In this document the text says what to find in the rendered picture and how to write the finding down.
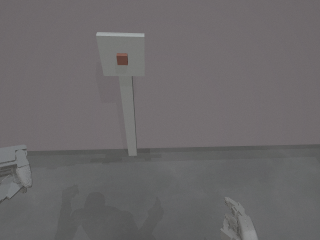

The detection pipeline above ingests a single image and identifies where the panel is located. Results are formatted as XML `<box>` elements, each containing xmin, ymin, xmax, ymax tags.
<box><xmin>96</xmin><ymin>32</ymin><xmax>145</xmax><ymax>156</ymax></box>

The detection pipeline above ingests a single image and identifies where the button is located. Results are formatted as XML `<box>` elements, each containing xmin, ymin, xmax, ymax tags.
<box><xmin>116</xmin><ymin>53</ymin><xmax>128</xmax><ymax>65</ymax></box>

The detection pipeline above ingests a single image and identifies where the robot left hand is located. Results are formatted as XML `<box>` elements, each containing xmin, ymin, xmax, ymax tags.
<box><xmin>0</xmin><ymin>144</ymin><xmax>32</xmax><ymax>204</ymax></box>

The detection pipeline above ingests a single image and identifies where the robot right hand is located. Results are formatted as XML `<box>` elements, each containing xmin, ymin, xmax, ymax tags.
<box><xmin>220</xmin><ymin>197</ymin><xmax>259</xmax><ymax>240</ymax></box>

